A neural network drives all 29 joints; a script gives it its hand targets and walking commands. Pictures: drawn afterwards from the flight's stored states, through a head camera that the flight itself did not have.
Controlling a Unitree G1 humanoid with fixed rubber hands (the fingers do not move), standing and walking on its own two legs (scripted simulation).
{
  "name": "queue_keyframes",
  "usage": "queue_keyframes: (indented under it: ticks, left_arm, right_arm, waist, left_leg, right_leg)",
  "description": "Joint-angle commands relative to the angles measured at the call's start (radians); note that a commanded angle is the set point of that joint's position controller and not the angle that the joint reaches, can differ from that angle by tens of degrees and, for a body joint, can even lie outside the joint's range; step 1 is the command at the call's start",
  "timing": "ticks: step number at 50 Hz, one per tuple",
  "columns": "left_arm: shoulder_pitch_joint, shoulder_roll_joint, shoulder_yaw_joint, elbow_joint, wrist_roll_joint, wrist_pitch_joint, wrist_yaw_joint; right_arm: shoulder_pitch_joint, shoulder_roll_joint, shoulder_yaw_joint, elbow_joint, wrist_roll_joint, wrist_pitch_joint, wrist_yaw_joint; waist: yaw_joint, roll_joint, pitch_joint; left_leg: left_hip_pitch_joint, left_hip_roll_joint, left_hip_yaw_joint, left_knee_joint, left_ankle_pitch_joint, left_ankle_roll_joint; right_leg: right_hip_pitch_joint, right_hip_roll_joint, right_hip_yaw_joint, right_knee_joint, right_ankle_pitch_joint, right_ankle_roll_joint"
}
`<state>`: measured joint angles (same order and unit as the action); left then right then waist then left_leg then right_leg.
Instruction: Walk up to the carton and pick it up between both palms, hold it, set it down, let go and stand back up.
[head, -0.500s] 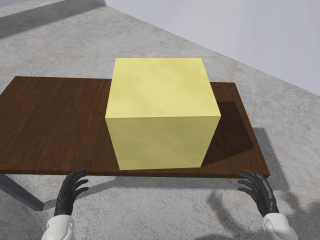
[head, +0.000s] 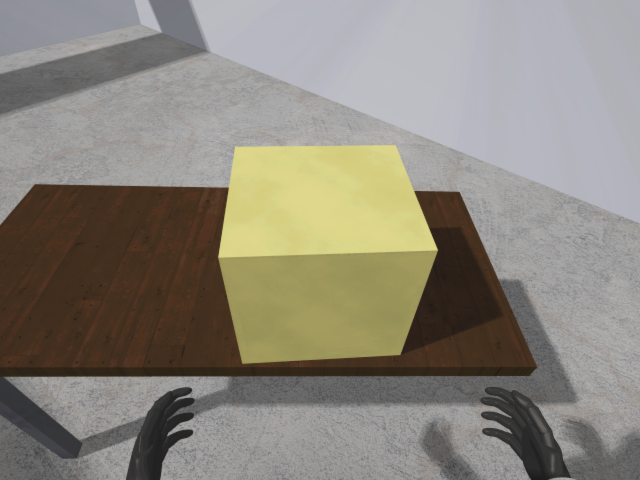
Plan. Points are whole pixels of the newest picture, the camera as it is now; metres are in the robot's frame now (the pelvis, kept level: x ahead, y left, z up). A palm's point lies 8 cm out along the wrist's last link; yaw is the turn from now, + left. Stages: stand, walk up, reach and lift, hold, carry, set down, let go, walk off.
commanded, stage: set down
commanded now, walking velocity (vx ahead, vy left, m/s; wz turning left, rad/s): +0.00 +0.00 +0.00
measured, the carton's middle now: (319, 253) +0.51 +0.02 -0.03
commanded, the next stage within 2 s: let go in 1.38 s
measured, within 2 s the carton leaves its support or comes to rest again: neither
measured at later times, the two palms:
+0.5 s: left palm (143, 465) +0.17 +0.22 -0.05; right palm (522, 465) +0.18 -0.24 -0.05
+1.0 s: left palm (139, 466) +0.17 +0.23 -0.06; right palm (512, 477) +0.17 -0.23 -0.06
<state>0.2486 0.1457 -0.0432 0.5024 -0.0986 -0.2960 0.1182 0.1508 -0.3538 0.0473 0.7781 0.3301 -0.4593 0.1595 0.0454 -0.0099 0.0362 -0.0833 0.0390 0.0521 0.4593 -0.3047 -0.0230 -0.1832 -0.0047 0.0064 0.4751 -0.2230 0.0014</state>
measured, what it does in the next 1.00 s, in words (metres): stands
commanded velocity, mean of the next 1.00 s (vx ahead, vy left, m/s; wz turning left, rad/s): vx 0.00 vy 0.00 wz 0.00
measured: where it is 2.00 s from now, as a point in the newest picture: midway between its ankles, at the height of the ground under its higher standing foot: outside the picture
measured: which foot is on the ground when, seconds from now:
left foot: down 0.00-1.00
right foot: down 0.00-1.00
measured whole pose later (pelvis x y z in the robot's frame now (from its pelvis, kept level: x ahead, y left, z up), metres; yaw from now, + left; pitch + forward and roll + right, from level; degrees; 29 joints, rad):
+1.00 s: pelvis +0.02 +0.01 +0.01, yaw +0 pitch -5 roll -1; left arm 0.28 0.17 0.00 0.47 -0.01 -0.07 0.05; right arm 0.21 -0.24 -0.01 0.77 0.11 -0.34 0.08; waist 0.03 0.01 0.06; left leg 0.02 0.05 0.05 0.36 -0.29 -0.02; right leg -0.05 0.01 0.00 0.32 -0.18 0.01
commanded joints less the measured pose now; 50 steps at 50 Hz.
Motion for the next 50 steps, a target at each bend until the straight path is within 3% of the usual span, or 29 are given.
queue_keyframes:
  ticks: [1,2,3,4,6,7,8,9,11,12,14,17,20,23,24,25,26,34,37,38,39,40,42,44,45,46,47,48,50]
  left_arm:
    - [-0.060,0.094,0.029,-0.083,0.011,-0.013,-0.009]
    - [-0.053,0.090,0.033,-0.111,0.012,-0.018,-0.003]
    - [-0.065,0.083,0.038,-0.042,0.034,0.022,-0.020]
    - [-0.073,0.096,0.047,-0.053,0.020,0.016,-0.026]
    - [-0.065,0.094,0.043,-0.151,0.021,-0.018,-0.005]
    - [-0.063,0.083,0.037,-0.088,0.039,0.017,-0.015]
    - [-0.051,0.075,0.040,-0.093,0.048,0.002,-0.011]
    - [-0.049,0.094,0.039,-0.111,0.031,0.010,-0.023]
    - [-0.033,0.078,0.032,-0.100,0.049,0.013,-0.023]
    - [-0.041,0.064,0.031,-0.065,0.038,0.025,-0.029]
    - [-0.041,0.097,0.041,-0.145,0.035,0.012,-0.022]
    - [-0.023,0.097,0.036,-0.064,0.050,0.045,-0.039]
    - [-0.025,0.106,0.042,-0.157,0.037,0.041,-0.036]
    - [-0.021,0.109,0.054,-0.126,0.041,0.033,-0.043]
    - [-0.005,0.075,0.039,-0.093,0.063,0.056,-0.036]
    - [-0.006,0.078,0.042,-0.045,0.057,0.073,-0.052]
    - [-0.006,0.093,0.051,-0.080,0.060,0.077,-0.051]
    - [-0.019,0.104,0.047,-0.119,0.065,0.106,-0.046]
    - [0.003,0.099,0.058,-0.093,0.077,0.136,-0.051]
    - [-0.005,0.096,0.062,-0.070,0.091,0.167,-0.060]
    - [-0.009,0.096,0.061,-0.107,0.082,0.165,-0.063]
    - [-0.002,0.106,0.066,-0.155,0.073,0.160,-0.059]
    - [-0.022,0.104,0.071,-0.034,0.103,0.214,-0.074]
    - [-0.006,0.113,0.069,-0.171,0.088,0.199,-0.059]
    - [0.008,0.096,0.077,-0.170,0.093,0.196,-0.056]
    - [-0.035,0.105,0.075,-0.068,0.110,0.232,-0.073]
    - [0.001,0.107,0.071,-0.175,0.084,0.193,-0.059]
    - [-0.011,0.113,0.069,-0.218,0.081,0.193,-0.058]
    - [-0.005,0.101,0.079,-0.097,0.100,0.236,-0.073]
  right_arm:
    - [-0.072,-0.142,-0.056,-0.089,-0.024,-0.019,-0.012]
    - [-0.077,-0.154,-0.053,-0.093,-0.005,-0.022,-0.003]
    - [-0.076,-0.138,-0.054,-0.005,-0.032,0.004,-0.013]
    - [-0.066,-0.118,-0.039,-0.053,-0.039,0.007,-0.023]
    - [-0.072,-0.128,-0.060,-0.116,-0.033,-0.019,-0.015]
    - [-0.084,-0.129,-0.060,-0.050,-0.052,-0.001,-0.020]
    - [-0.062,-0.133,-0.057,-0.067,-0.046,-0.012,-0.015]
    - [-0.056,-0.111,-0.053,-0.090,-0.050,-0.002,-0.029]
    - [-0.052,-0.112,-0.047,-0.057,-0.044,-0.002,-0.023]
    - [-0.050,-0.112,-0.061,-0.045,-0.062,0.004,-0.027]
    - [-0.051,-0.099,-0.073,-0.128,-0.079,-0.008,-0.036]
    - [-0.036,-0.092,-0.069,-0.067,-0.102,0.016,-0.041]
    - [-0.037,-0.092,-0.068,-0.107,-0.094,0.011,-0.047]
    - [-0.007,-0.065,-0.061,-0.122,-0.110,0.008,-0.052]
    - [-0.022,-0.102,-0.082,-0.033,-0.103,0.022,-0.037]
    - [-0.015,-0.071,-0.066,-0.055,-0.116,0.028,-0.050]
    - [-0.004,-0.073,-0.076,-0.094,-0.132,0.030,-0.056]
    - [-0.005,-0.073,-0.086,-0.068,-0.138,0.042,-0.051]
    - [0.008,-0.061,-0.095,-0.071,-0.157,0.053,-0.058]
    - [0.011,-0.050,-0.082,-0.011,-0.178,0.078,-0.065]
    - [0.006,-0.044,-0.081,-0.063,-0.178,0.075,-0.070]
    - [0.017,-0.023,-0.069,-0.093,-0.163,0.071,-0.073]
    - [-0.005,-0.024,-0.084,0.009,-0.210,0.101,-0.076]
    - [0.011,-0.039,-0.093,-0.096,-0.197,0.083,-0.070]
    - [0.026,-0.038,-0.095,-0.096,-0.196,0.081,-0.071]
    - [-0.006,-0.017,-0.098,-0.021,-0.235,0.109,-0.084]
    - [0.011,-0.020,-0.100,-0.143,-0.218,0.073,-0.079]
    - [0.016,-0.025,-0.112,-0.167,-0.217,0.074,-0.084]
    - [0.012,-0.013,-0.101,-0.088,-0.241,0.103,-0.089]
  waist:
    - [-0.007,-0.044,-0.034]
    - [0.010,-0.018,-0.047]
    - [-0.014,-0.026,0.008]
    - [-0.008,-0.048,-0.010]
    - [0.012,-0.021,-0.069]
    - [-0.009,-0.028,-0.029]
    - [-0.002,-0.003,-0.034]
    - [-0.016,-0.031,-0.023]
    - [0.002,0.006,-0.018]
    - [-0.020,-0.007,-0.019]
    - [-0.002,-0.021,-0.045]
    - [-0.017,-0.017,-0.016]
    - [-0.010,-0.014,-0.042]
    - [-0.009,-0.029,-0.019]
    - [-0.008,0.038,0.005]
    - [-0.025,-0.015,0.022]
    - [-0.012,-0.022,-0.006]
    - [-0.003,0.034,-0.047]
    - [-0.014,0.024,-0.026]
    - [-0.030,0.030,0.011]
    - [-0.022,0.003,-0.008]
    - [-0.009,0.040,-0.011]
    - [-0.019,0.011,0.012]
    - [-0.015,0.032,-0.070]
    - [-0.016,0.025,-0.055]
    - [-0.034,0.017,-0.004]
    - [-0.011,0.008,-0.071]
    - [-0.016,0.009,-0.071]
    - [-0.032,-0.003,-0.025]
  left_leg:
    - [-0.082,-0.055,0.000,-0.107,0.165,-0.014]
    - [-0.066,-0.054,-0.003,-0.104,0.202,-0.021]
    - [-0.060,-0.058,0.003,-0.113,0.159,-0.019]
    - [-0.057,-0.060,0.011,-0.120,0.151,-0.013]
    - [-0.056,-0.050,-0.005,-0.104,0.233,-0.021]
    - [-0.048,-0.052,-0.004,-0.115,0.235,-0.027]
    - [-0.046,-0.052,-0.009,-0.111,0.255,-0.035]
    - [-0.045,-0.054,-0.003,-0.114,0.246,-0.026]
    - [-0.027,-0.052,-0.002,-0.120,0.254,-0.034]
    - [-0.016,-0.052,-0.006,-0.127,0.237,-0.032]
    - [-0.036,-0.055,-0.002,-0.123,0.255,-0.027]
    - [-0.010,-0.050,0.005,-0.124,0.298,-0.034]
    - [0.010,-0.051,0.006,-0.120,0.327,-0.038]
    - [0.004,-0.053,0.002,-0.120,0.347,-0.032]
    - [0.015,-0.043,-0.005,-0.134,0.348,-0.049]
    - [0.008,-0.047,0.000,-0.133,0.322,-0.039]
    - [0.016,-0.045,0.011,-0.131,0.347,-0.038]
    - [0.032,-0.045,0.012,-0.128,0.391,-0.055]
    - [0.035,-0.043,0.001,-0.130,0.400,-0.047]
    - [0.021,-0.044,0.009,-0.137,0.383,-0.048]
    - [0.037,-0.043,0.017,-0.137,0.391,-0.046]
    - [0.050,-0.043,0.018,-0.124,0.414,-0.050]
    - [0.033,-0.052,0.021,-0.137,0.358,-0.044]
    - [0.057,-0.041,0.021,-0.131,0.432,-0.055]
    - [0.052,-0.041,0.016,-0.127,0.462,-0.054]
    - [0.046,-0.048,0.020,-0.128,0.415,-0.044]
    - [0.064,-0.042,0.010,-0.125,0.471,-0.049]
    - [0.048,-0.040,0.009,-0.120,0.476,-0.046]
    - [0.061,-0.049,0.016,-0.123,0.456,-0.043]
  right_leg:
    - [0.075,0.021,0.025,-0.123,0.085,-0.038]
    - [0.079,0.029,0.018,-0.118,0.100,-0.043]
    - [0.057,0.021,0.030,-0.142,0.065,-0.043]
    - [0.079,0.016,0.033,-0.155,0.063,-0.033]
    - [0.095,0.033,0.009,-0.128,0.127,-0.047]
    - [0.082,0.035,0.011,-0.144,0.130,-0.051]
    - [0.102,0.041,0.003,-0.138,0.134,-0.050]
    - [0.105,0.027,0.021,-0.148,0.159,-0.044]
    - [0.110,0.032,0.000,-0.154,0.148,-0.049]
    - [0.095,0.030,0.005,-0.167,0.144,-0.045]
    - [0.113,0.033,0.000,-0.162,0.154,-0.041]
    - [0.115,0.037,0.007,-0.171,0.196,-0.049]
    - [0.118,0.038,-0.003,-0.172,0.221,-0.044]
    - [0.126,0.039,0.001,-0.183,0.237,-0.044]
    - [0.111,0.051,-0.008,-0.174,0.205,-0.059]
    - [0.107,0.043,-0.003,-0.192,0.191,-0.051]
    - [0.123,0.043,-0.003,-0.194,0.225,-0.053]
    - [0.134,0.050,-0.010,-0.186,0.247,-0.059]
    - [0.145,0.048,-0.013,-0.194,0.259,-0.060]
    - [0.153,0.045,-0.007,-0.197,0.276,-0.058]
    - [0.142,0.047,-0.006,-0.202,0.273,-0.052]
    - [0.146,0.043,-0.009,-0.194,0.279,-0.056]
    - [0.147,0.042,-0.008,-0.202,0.244,-0.051]
    - [0.173,0.057,-0.019,-0.192,0.291,-0.059]
    - [0.178,0.057,-0.023,-0.185,0.315,-0.056]
    - [0.160,0.044,-0.013,-0.195,0.291,-0.049]
    - [0.173,0.056,-0.031,-0.189,0.331,-0.055]
    - [0.180,0.056,-0.032,-0.180,0.344,-0.053]
    - [0.156,0.047,-0.024,-0.197,0.322,-0.052]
